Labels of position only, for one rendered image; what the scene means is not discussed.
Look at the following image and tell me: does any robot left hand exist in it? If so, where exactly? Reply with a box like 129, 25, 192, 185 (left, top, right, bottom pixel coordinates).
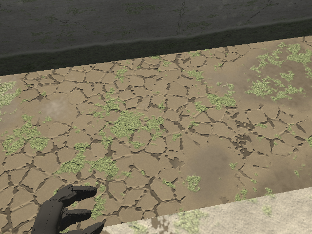
30, 183, 104, 234

